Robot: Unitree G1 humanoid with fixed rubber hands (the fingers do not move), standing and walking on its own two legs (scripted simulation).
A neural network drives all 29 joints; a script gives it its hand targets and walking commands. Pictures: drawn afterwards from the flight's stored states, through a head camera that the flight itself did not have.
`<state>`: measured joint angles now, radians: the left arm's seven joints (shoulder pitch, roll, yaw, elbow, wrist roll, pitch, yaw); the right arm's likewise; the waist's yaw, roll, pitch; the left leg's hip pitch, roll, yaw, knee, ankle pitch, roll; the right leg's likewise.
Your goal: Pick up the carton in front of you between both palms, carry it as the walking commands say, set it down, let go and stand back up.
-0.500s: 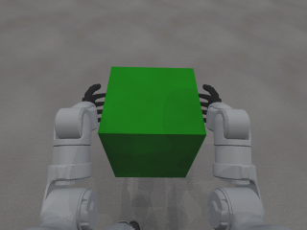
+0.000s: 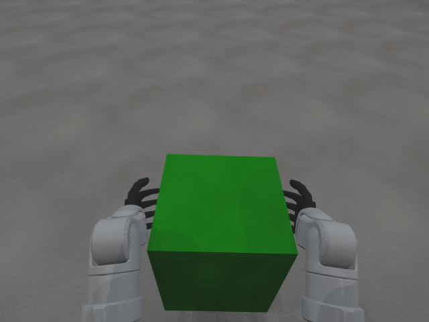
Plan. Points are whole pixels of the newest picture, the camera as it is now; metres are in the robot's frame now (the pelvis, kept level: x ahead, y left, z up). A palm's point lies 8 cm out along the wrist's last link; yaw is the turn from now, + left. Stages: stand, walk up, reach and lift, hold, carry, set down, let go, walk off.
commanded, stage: carry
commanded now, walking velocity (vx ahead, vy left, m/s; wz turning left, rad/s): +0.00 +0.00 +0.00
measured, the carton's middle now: (218, 235) +0.29 +0.00 +0.02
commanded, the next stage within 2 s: none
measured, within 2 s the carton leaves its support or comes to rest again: neither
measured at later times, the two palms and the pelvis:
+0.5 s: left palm (142, 154) +0.44 +0.16 +0.10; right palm (278, 155) +0.44 -0.13 +0.10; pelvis +0.18 +0.02 +0.00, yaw -2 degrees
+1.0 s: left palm (147, 163) +0.43 +0.15 +0.08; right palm (284, 167) +0.42 -0.15 +0.09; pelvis +0.16 +0.01 +0.00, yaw -3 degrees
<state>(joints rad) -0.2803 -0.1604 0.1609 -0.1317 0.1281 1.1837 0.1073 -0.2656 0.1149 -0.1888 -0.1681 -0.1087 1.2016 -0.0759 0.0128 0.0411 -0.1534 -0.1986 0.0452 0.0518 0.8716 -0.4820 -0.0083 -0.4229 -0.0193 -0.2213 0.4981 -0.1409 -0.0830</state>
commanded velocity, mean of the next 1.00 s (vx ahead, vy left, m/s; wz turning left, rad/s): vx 0.00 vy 0.00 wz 0.00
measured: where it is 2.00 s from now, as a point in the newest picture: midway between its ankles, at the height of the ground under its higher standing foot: outside the picture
